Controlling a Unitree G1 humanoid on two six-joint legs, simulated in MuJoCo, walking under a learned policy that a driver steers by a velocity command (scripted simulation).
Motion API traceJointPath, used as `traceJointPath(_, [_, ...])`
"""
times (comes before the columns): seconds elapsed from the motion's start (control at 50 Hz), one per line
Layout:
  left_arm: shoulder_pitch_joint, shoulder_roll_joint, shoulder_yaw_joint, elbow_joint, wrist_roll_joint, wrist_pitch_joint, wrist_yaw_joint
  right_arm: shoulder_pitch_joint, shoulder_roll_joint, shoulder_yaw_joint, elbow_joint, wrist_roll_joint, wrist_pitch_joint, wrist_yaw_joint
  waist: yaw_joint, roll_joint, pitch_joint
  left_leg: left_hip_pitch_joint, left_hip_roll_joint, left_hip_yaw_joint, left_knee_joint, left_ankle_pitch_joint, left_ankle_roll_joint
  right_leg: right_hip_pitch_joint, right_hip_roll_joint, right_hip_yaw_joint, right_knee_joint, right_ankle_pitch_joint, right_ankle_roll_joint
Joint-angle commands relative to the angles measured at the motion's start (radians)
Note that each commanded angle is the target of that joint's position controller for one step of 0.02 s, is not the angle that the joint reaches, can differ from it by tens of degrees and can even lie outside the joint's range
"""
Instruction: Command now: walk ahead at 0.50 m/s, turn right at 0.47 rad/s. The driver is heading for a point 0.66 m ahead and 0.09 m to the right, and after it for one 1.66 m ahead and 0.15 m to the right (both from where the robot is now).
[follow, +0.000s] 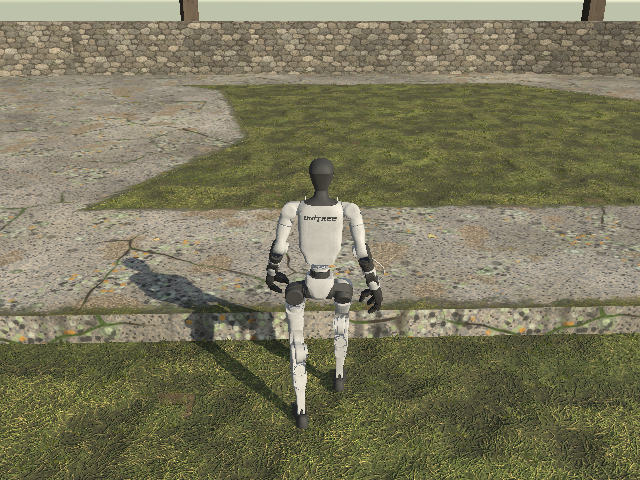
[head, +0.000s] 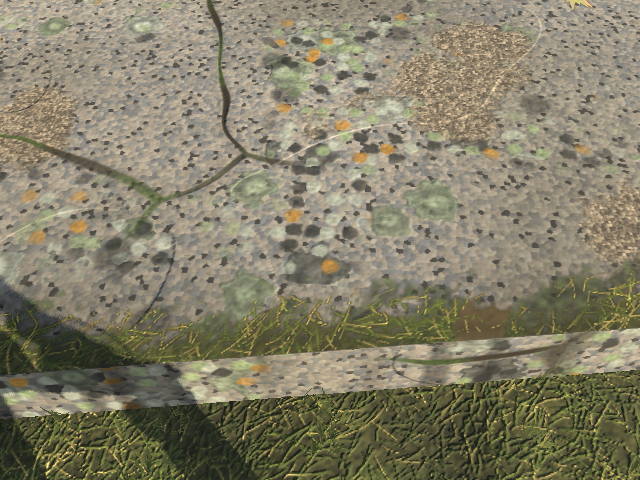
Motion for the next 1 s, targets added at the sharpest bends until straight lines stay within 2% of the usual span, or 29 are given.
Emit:
traceJointPath(0.02, [-0.036, 0.106, 0.031, -0.079, 0.007, -0.016, 0.005, 0.014, -0.180, -0.040, -0.023, -0.003, 0.006, -0.013, 0.026, 0.129, 0.002, 0.037, 0.301, -0.031, 0.154, 0.820, 0.094, 0.067, 0.068, -0.058, -0.047, -0.160, -0.062])
traceJointPath(0.04, [0.068, 0.118, 0.041, -0.053, 0.014, -0.022, 0.013, 0.013, -0.187, -0.039, -0.020, -0.001, 0.015, -0.014, 0.072, 0.117, -0.061, 0.025, 0.287, 0.000, 0.333, 0.932, 0.084, 0.192, 0.115, -0.073, -0.094, -0.179, -0.091])
traceJointPath(0.06, [0.263, 0.163, 0.063, 0.005, 0.025, -0.030, 0.025, 0.006, -0.175, -0.030, -0.035, 0.001, 0.019, -0.017, 0.152, 0.063, -0.173, -0.105, 0.254, 0.023, 0.586, 0.832, 0.057, 0.448, 0.093, -0.002, -0.134, -0.161, -0.139])
traceJointPath(0.08, [0.371, 0.305, 0.106, 0.008, 0.023, -0.028, 0.042, 0.036, -0.100, -0.007, -0.111, 0.025, 0.010, -0.003, 0.161, -0.167, -0.307, -0.516, 0.131, 0.051, 0.973, 0.395, -0.004, 0.806, -0.191, 0.465, -0.161, -0.246, -0.280])
traceJointPath(0.1, [0.340, 0.316, 0.109, 0.006, -0.018, -0.021, 0.043, -0.032, -0.123, -0.015, -0.124, 0.004, 0.002, 0.003, 0.148, -0.176, -0.339, -0.748, -0.014, -0.132, 1.136, -0.220, -0.020, 0.882, -0.297, 0.819, -0.322, -0.121, -0.334])
traceJointPath(0.12, [0.302, 0.296, 0.106, 0.013, -0.032, -0.015, 0.049, -0.105, -0.137, -0.015, -0.133, -0.001, -0.002, 0.010, 0.147, -0.064, -0.220, -0.818, 0.064, -0.233, 1.141, -0.139, -0.004, 0.812, -0.258, 0.639, -0.311, -0.075, -0.305])
traceJointPath(0.14, [0.251, 0.232, 0.091, 0.014, -0.036, -0.013, 0.054, -0.114, -0.121, -0.006, -0.131, 0.008, -0.011, 0.013, 0.114, 0.002, -0.111, -0.792, 0.108, -0.227, 1.061, -0.050, 0.000, 0.669, -0.223, 0.519, -0.321, 0.002, -0.271])
traceJointPath(0.16, [0.211, 0.188, 0.077, 0.012, -0.037, -0.013, 0.059, -0.113, -0.117, -0.006, -0.124, 0.003, -0.009, 0.011, 0.077, 0.034, -0.045, -0.736, 0.137, -0.224, 0.965, -0.018, -0.003, 0.558, -0.171, 0.436, -0.346, 0.084, -0.229])
traceJointPath(0.18, [0.174, 0.160, 0.067, 0.015, -0.044, -0.016, 0.063, -0.102, -0.115, -0.004, -0.122, -0.015, 0.006, 0.008, 0.043, 0.019, -0.020, -0.673, 0.148, -0.222, 0.910, -0.004, -0.019, 0.478, -0.128, 0.373, -0.365, 0.158, -0.205])
traceJointPath(0.22, [0.163, 0.161, 0.065, 0.012, -0.043, -0.032, 0.061, -0.064, -0.105, 0.000, -0.107, -0.029, 0.037, 0.011, 0.021, -0.004, -0.051, -0.607, 0.140, -0.205, 0.873, 0.013, -0.042, 0.430, -0.093, 0.323, -0.377, 0.252, -0.211])
traceJointPath(0.26, [0.182, 0.192, 0.073, 0.023, -0.039, -0.040, 0.059, -0.097, -0.095, 0.004, -0.118, -0.022, 0.047, 0.016, 0.023, -0.010, -0.038, -0.620, 0.135, -0.190, 0.798, 0.053, -0.059, 0.403, -0.072, 0.300, -0.397, 0.235, -0.214])
traceJointPath(0.34, [0.227, 0.183, 0.070, 0.049, -0.037, -0.044, 0.062, -0.252, -0.078, 0.017, -0.156, -0.014, 0.043, 0.019, 0.076, -0.034, 0.007, -0.645, 0.126, -0.170, 0.563, 0.210, -0.077, 0.419, -0.038, 0.265, -0.420, 0.195, -0.172])
traceJointPath(0.42, [0.276, 0.173, 0.064, 0.081, -0.026, -0.053, 0.070, -0.299, -0.063, 0.031, -0.163, -0.001, 0.024, 0.015, 0.110, -0.046, -0.031, -0.550, 0.084, -0.149, 0.429, 0.300, -0.045, 0.491, -0.067, 0.252, -0.364, 0.342, -0.141])
traceJointPath(0.44, [0.270, 0.169, 0.061, 0.085, -0.020, -0.053, 0.072, -0.274, -0.058, 0.034, -0.153, 0.002, 0.024, 0.008, 0.098, -0.069, -0.039, -0.509, 0.075, -0.144, 0.443, 0.254, -0.032, 0.491, -0.078, 0.256, -0.337, 0.368, -0.137])
traceJointPath(0.48, [0.238, 0.174, 0.060, 0.084, -0.021, -0.058, 0.078, -0.221, -0.097, 0.020, -0.138, -0.006, 0.018, -0.002, 0.059, -0.040, -0.031, -0.419, 0.044, -0.149, 0.390, 0.184, -0.004, 0.495, -0.087, 0.275, -0.258, 0.511, -0.117])
traceJointPath(0.52, [0.198, 0.183, 0.057, 0.087, -0.034, -0.064, 0.079, -0.015, -0.128, 0.000, -0.074, -0.018, 0.002, -0.014, -0.053, 0.011, -0.092, -0.199, 0.015, -0.136, 0.225, 0.215, 0.033, 0.480, -0.021, 0.237, 0.012, 0.625, -0.081])
traceJointPath(0.54, [0.193, 0.127, 0.038, 0.059, -0.033, -0.071, 0.078, 0.130, -0.202, -0.018, -0.053, -0.033, -0.007, -0.028, -0.102, 0.104, -0.171, -0.014, 0.213, -0.351, 0.174, 0.213, 0.078, 0.334, 0.047, 0.196, 0.279, 0.359, -0.050])
traceJointPath(0.56, [0.361, 0.013, 0.015, 0.054, -0.044, -0.069, 0.077, 0.147, -0.308, -0.043, -0.033, -0.034, 0.003, -0.025, 0.003, 0.351, -0.222, 0.125, 0.470, -0.769, 0.090, 0.382, 0.229, 0.078, 0.223, 0.134, 0.562, -0.439, -0.016])
traceJointPath(0.58, [0.353, 0.098, 0.026, 0.090, -0.008, -0.050, 0.086, 0.082, -0.230, -0.037, -0.035, -0.011, 0.017, -0.012, 0.017, 0.156, -0.169, 0.029, 0.456, -0.841, 0.057, 0.092, 0.264, 0.001, 0.152, 0.187, 0.668, -0.448, -0.029])
traceJointPath(0.6, [0.265, 0.121, 0.035, 0.079, 0.002, -0.047, 0.076, -0.021, -0.143, -0.016, -0.061, 0.001, 0.019, -0.003, 0.028, 0.077, -0.049, -0.093, 0.396, -0.714, 0.021, -0.099, 0.247, -0.028, 0.104, 0.191, 0.668, -0.359, -0.032])
traceJointPath(0.64, [0.179, 0.100, 0.031, 0.057, 0.001, -0.040, 0.058, -0.070, -0.071, 0.007, -0.059, -0.001, 0.014, -0.005, 0.036, 0.121, 0.034, -0.190, 0.299, -0.533, -0.036, 0.022, 0.198, -0.038, 0.063, 0.149, 0.643, -0.265, -0.010])
traceJointPath(0.7, [0.218, 0.052, 0.021, 0.070, 0.009, -0.019, 0.043, 0.008, -0.080, 0.004, -0.002, 0.008, -0.008, -0.009, 0.063, 0.130, -0.016, -0.202, 0.257, -0.380, 0.002, 0.438, 0.206, -0.017, 0.068, 0.076, 0.745, -0.216, 0.035])
traceJointPath(0.72, [0.212, 0.047, 0.021, 0.063, 0.011, -0.016, 0.045, 0.031, -0.085, 0.002, 0.011, 0.013, -0.012, -0.009, 0.066, 0.102, -0.029, -0.185, 0.260, -0.349, 0.012, 0.516, 0.217, -0.055, 0.059, 0.075, 0.760, -0.222, 0.046])
traceJointPath(0.78, [0.102, 0.019, 0.014, 0.020, 0.014, -0.003, 0.046, 0.108, -0.079, 0.001, 0.052, 0.011, -0.008, -0.016, 0.035, 0.130, -0.015, -0.109, 0.261, -0.341, -0.003, 0.473, 0.234, -0.226, 0.025, 0.028, 0.820, -0.213, 0.062])
traceJointPath(0.84, [-0.005, 0.005, 0.010, -0.041, 0.014, 0.006, 0.051, 0.185, -0.073, 0.000, 0.087, 0.006, -0.001, -0.024, 0.018, 0.097, 0.042, -0.035, 0.296, -0.361, -0.016, 0.457, 0.257, -0.455, -0.008, 0.027, 0.915, -0.259, 0.078])
traceJointPath(0.86, [-0.045, -0.028, 0.001, -0.055, 0.006, 0.015, 0.067, 0.220, -0.068, 0.001, 0.103, 0.000, 0.000, -0.027, -0.006, 0.160, 0.048, 0.005, 0.309, -0.361, -0.014, 0.536, 0.275, -0.541, 0.010, -0.015, 1.082, -0.352, 0.073])
traceJointPath(0.88, [-0.067, -0.046, -0.004, -0.080, 0.000, 0.019, 0.084, 0.251, -0.066, 0.000, 0.116, -0.004, -0.003, -0.032, -0.018, 0.179, 0.047, 0.039, 0.351, -0.382, -0.026, 0.554, 0.299, -0.646, 0.015, 0.003, 1.273, -0.432, 0.060])
traceJointPath(0.94, [-0.235, -0.063, -0.021, -0.200, -0.005, 0.016, 0.111, 0.257, -0.067, 0.003, 0.144, -0.013, -0.004, -0.038, -0.014, 0.093, 0.135, 0.093, 0.379, -0.365, -0.066, 0.357, 0.256, -0.938, -0.007, 0.041, 1.420, -0.590, 0.009])
traceJointPath(1.0, [-0.338, -0.099, -0.049, -0.300, -0.013, 0.009, 0.110, 0.279, -0.059, 0.016, 0.182, -0.009, -0.002, -0.040, -0.030, 0.119, 0.138, 0.137, 0.368, -0.307, -0.098, 0.329, 0.204, -1.067, -0.030, 0.007, 1.395, -0.681, -0.027])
